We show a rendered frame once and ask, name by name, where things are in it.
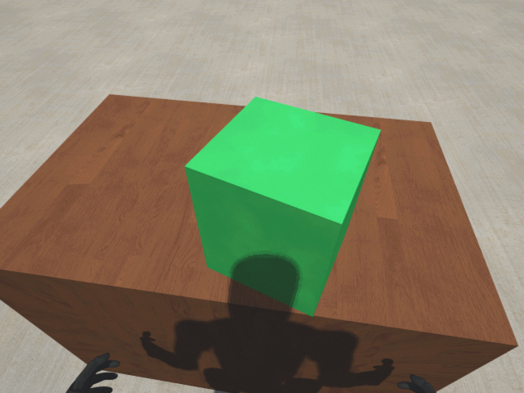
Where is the pedestal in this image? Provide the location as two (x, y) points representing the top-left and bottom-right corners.
(0, 94), (518, 393)

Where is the carton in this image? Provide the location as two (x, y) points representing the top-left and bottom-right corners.
(184, 97), (381, 317)

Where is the left robot hand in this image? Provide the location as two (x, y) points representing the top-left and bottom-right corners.
(66, 353), (120, 393)

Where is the right robot hand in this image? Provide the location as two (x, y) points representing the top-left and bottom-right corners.
(397, 374), (436, 393)

